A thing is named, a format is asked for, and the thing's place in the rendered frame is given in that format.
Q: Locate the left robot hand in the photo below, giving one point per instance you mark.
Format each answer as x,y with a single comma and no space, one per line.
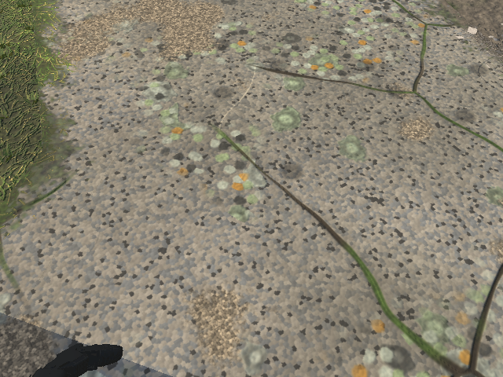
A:
78,359

